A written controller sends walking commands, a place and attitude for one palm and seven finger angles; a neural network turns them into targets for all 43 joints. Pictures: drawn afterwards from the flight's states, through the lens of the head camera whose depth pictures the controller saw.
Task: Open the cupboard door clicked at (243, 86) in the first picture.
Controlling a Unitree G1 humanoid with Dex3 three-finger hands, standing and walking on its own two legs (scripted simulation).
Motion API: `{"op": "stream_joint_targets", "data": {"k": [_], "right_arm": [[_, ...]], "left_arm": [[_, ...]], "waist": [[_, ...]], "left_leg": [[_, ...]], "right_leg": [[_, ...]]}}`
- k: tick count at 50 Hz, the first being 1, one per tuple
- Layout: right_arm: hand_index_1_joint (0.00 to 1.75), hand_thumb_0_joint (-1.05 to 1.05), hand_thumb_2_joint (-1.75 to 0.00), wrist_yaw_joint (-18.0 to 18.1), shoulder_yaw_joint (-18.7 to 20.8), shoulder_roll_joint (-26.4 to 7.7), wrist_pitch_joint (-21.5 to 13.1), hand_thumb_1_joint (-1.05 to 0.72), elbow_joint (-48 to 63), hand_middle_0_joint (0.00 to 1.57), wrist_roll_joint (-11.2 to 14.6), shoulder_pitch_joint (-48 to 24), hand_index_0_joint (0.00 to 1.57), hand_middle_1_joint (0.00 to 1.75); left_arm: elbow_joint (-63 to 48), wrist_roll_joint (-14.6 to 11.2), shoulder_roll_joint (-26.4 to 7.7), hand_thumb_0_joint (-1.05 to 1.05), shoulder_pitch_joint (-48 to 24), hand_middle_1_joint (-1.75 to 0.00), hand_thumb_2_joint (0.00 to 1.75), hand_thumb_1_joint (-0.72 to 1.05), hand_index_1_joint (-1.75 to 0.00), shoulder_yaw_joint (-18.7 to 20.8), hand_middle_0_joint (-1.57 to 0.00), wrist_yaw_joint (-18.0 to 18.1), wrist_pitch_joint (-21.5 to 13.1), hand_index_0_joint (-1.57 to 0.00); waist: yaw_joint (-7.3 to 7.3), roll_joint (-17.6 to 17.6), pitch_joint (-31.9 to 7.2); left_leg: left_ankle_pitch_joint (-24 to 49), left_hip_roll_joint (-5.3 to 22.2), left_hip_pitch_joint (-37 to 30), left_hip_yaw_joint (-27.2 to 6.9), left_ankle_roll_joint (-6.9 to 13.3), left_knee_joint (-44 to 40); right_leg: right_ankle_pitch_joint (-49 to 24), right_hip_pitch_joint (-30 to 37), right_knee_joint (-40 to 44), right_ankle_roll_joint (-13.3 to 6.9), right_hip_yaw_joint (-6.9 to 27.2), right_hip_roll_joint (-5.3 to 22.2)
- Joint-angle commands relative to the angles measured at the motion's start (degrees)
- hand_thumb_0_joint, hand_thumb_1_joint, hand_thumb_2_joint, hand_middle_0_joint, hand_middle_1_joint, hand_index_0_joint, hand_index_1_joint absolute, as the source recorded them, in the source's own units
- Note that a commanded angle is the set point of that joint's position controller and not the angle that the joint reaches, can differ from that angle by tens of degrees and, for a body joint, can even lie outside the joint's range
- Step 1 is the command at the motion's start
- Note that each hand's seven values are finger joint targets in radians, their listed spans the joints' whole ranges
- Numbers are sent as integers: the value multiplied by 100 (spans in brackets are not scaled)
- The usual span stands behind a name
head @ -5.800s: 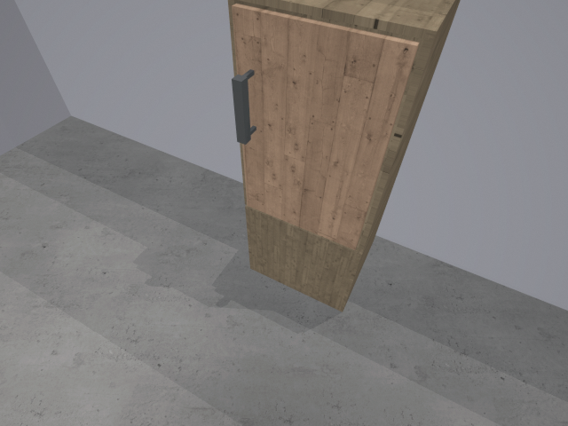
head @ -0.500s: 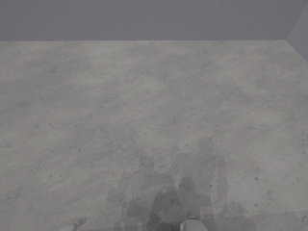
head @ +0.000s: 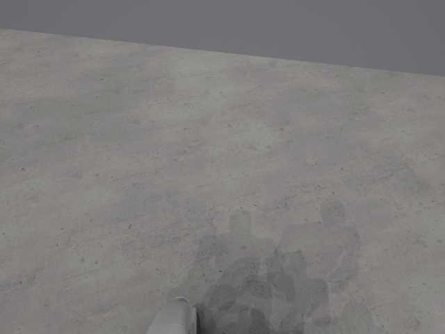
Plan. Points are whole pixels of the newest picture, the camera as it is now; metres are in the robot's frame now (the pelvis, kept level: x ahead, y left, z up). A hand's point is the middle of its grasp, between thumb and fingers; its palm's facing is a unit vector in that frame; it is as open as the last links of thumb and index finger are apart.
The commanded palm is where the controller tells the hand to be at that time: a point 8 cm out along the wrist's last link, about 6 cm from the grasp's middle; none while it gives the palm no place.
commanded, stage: turn to face it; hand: left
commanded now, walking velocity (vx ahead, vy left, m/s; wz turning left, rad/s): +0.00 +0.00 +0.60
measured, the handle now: out of the picture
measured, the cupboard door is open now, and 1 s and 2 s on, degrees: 0 0 0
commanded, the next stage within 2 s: none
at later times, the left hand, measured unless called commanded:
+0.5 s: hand (116, 291) +0.21 +0.23 -0.15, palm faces +0.22 -0.95 -0.23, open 7.4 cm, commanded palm none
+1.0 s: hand out of the picture +0.05 +0.17 -0.17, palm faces +0.56 -0.79 -0.26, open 7.4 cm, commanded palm none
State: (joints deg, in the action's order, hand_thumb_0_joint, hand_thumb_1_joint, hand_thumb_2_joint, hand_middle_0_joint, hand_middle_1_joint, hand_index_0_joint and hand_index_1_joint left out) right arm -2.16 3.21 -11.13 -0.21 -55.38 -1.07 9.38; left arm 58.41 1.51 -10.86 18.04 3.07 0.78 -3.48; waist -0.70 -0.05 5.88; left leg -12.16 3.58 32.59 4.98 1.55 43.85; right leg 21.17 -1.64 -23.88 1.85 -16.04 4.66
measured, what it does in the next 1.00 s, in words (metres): walks ahead, turning left: left foot, then right foot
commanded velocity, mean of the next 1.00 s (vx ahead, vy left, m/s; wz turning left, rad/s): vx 0.00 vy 0.00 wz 0.60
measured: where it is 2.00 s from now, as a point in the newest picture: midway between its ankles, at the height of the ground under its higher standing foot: outside the picture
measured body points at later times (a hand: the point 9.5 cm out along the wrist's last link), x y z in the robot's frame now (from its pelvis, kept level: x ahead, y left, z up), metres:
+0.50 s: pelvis +0.11 +0.01 +0.00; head +0.15 +0.03 +0.45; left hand +0.20 +0.28 -0.13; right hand +0.23 -0.22 -0.13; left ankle +0.15 +0.10 -0.73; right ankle +0.13 -0.16 -0.68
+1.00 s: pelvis +0.14 -0.01 -0.01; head +0.18 +0.02 +0.44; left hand +0.02 +0.21 -0.15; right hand +0.37 -0.19 -0.14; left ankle +0.09 +0.10 -0.72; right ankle +0.13 -0.15 -0.73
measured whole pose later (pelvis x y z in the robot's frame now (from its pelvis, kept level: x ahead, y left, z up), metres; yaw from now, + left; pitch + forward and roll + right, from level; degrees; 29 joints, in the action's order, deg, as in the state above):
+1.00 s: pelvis +0.14 -0.01 -0.01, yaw +35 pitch +0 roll +2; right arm -1.8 4.0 -15.6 3.8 -52.5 -0.6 7.5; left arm 51.2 1.3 -12.6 17.2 2.6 1.0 0.8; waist -0.1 -2.5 7.0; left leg -20.8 0.4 20.6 4.6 -1.6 39.7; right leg 26.0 -7.4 -35.1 2.5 -13.8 10.0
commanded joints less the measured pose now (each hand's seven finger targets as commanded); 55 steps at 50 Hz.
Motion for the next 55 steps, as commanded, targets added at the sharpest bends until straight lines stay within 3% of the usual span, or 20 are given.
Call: {"op": "stream_joint_targets", "data": {"k": [1,2,3,4,5,9,16,23,28,29,30,31,36,45,48,49,50,51,52,55], "right_arm": [[30,0,-90,19,65,-559,-96,-90,289,20,-41,788,20,30],[30,0,-90,58,169,-1023,-105,-90,196,20,-75,1364,20,30],[30,0,-90,121,313,-1746,-130,-90,188,20,-114,1708,20,30],[30,0,-90,179,279,-1902,-81,-90,184,20,-8,1750,20,30],[30,0,-90,278,270,-1903,-102,-90,405,20,8,1268,20,30],[30,0,-90,304,77,-1189,-81,-90,819,20,-38,-42,20,30],[30,0,-90,265,183,-1257,19,-90,888,20,-52,44,20,30],[30,0,-90,282,311,-1279,85,-90,770,20,-58,477,20,30],[30,0,-90,269,373,-1161,161,-90,801,20,8,244,20,30],[30,0,-90,234,359,-995,157,-90,817,20,61,220,20,30],[30,0,-90,188,338,-717,133,-90,875,20,129,277,20,30],[30,0,-90,174,342,-694,116,-90,942,20,61,312,20,30],[30,0,-90,75,291,-703,292,-90,618,20,6,332,20,30],[30,0,-90,29,89,-576,247,-90,863,20,46,-686,20,30],[30,0,-90,63,113,-708,206,-90,828,20,44,-317,20,30],[30,0,-90,73,150,-839,180,-90,760,20,14,13,20,30],[30,0,-90,67,244,-1194,138,-90,664,20,-14,473,20,30],[30,0,-90,106,441,-1932,97,-90,590,20,-41,997,20,30],[30,0,-90,159,415,-2065,143,-90,480,20,49,1295,20,30],[30,0,-90,322,250,-1543,123,-90,748,20,-13,316,20,30]], "left_arm": [[-468,-39,-1137,0,-3,-30,90,90,-30,269,-20,40,-24,-20],[-569,-74,-1091,0,72,-30,90,90,-30,277,-20,28,45,-20],[-751,-181,-690,0,326,-30,90,90,-30,200,-20,-12,106,-20],[-987,-108,-789,0,-4,-30,90,90,-30,137,-20,69,144,-20],[-1134,-135,-633,0,-157,-30,90,90,-30,115,-20,98,184,-20],[-896,-30,-648,0,-104,-30,90,90,-30,227,-20,-5,380,-20],[-1219,4,-659,0,-490,-30,90,90,-30,255,-20,-21,508,-20],[-1557,-48,-661,0,-1046,-30,90,90,-30,199,-20,23,462,-20],[-1413,-123,-774,0,-418,-30,90,90,-30,216,-20,89,409,-20],[-1362,-105,-959,0,-200,-30,90,90,-30,255,-20,109,358,-20],[-1368,-22,-1386,0,-158,-30,90,90,-30,339,-20,133,295,-20],[-1417,43,-1546,0,-405,-30,90,90,-30,309,-20,130,303,-20],[-1421,-50,-939,0,-847,-30,90,90,-30,148,-20,125,244,-20],[-1000,19,-1273,0,296,-30,90,90,-30,282,-20,109,328,-20],[-1033,3,-1437,0,162,-30,90,90,-30,326,-20,92,323,-20],[-1058,-32,-1466,0,85,-30,90,90,-30,336,-20,81,320,-20],[-1131,-62,-1335,0,15,-30,90,90,-30,307,-20,63,331,-20],[-1405,-129,-896,0,-100,-30,90,90,-30,198,-20,17,353,-20],[-1628,-68,-926,0,-435,-30,90,90,-30,145,-20,94,436,-20],[-1463,-78,-923,0,-815,-30,90,90,-30,194,-20,75,529,-20]], "waist": [[-468,-761,-767],[-704,76,-1304],[-685,1769,-1815],[-735,867,-1931],[-467,740,-1788],[19,731,-989],[-3,619,-974],[-156,888,-1285],[142,885,-1421],[254,431,-1450],[296,-827,-1334],[162,-1268,-966],[-191,-966,-478],[389,-1378,-540],[126,-1359,-745],[-96,-1265,-906],[-353,-438,-1294],[-601,1518,-1631],[-629,987,-1750],[-324,1066,-923]], "left_leg": [[526,-460,-1778,230,162,-1043],[1915,-43,-3038,-416,385,-1216],[4348,1773,-4045,-2883,1259,-1526],[3954,2108,-3638,-3240,1571,-1828],[3161,2149,-3359,-3482,1614,-2003],[905,1087,-1523,-2158,911,-2547],[88,828,-1505,-2497,839,-2747],[1803,697,-2355,-2948,896,-2236],[1900,307,-1651,-2990,564,-1793],[1097,50,-972,-2745,290,-1445],[-614,-575,204,-1883,-132,-494],[-2081,-997,502,-1011,-380,927],[-1005,-354,419,-695,-519,2792],[-1294,-383,-253,87,-403,174],[-747,-587,-1179,300,-252,-780],[-140,-622,-1881,299,-176,-1373],[1437,-55,-3134,-280,38,-1720],[4356,1747,-4170,-2628,1022,-1703],[4887,2165,-3907,-2705,1397,-1694],[2858,1398,-2542,-2164,1064,-2042]], "right_leg": [[-4928,-229,-1395,-417,99,1384],[-3393,-1048,-2741,-178,-8,1024],[1544,-2684,-4650,164,215,-3],[1956,-2728,-5232,7,1113,-83],[1548,-3302,-5548,76,1432,15],[383,-2703,-4628,165,1610,249],[6,-2805,-3729,291,1617,26],[389,-2567,-2565,290,1673,-329],[-523,-762,-370,133,1623,-546],[-906,77,381,14,1933,-164],[-994,770,911,-438,3162,1184],[-1829,85,896,-1042,3698,2367],[-4149,-409,225,-828,1653,1306],[-5147,430,-388,-740,1063,1463],[-5416,168,-974,-581,780,1496],[-5190,-176,-1541,-399,601,1409],[-3878,-1085,-2635,-136,418,1205],[1122,-2852,-4130,259,445,303],[1868,-2992,-4563,162,1240,250],[1045,-2965,-4452,230,1635,328]]}}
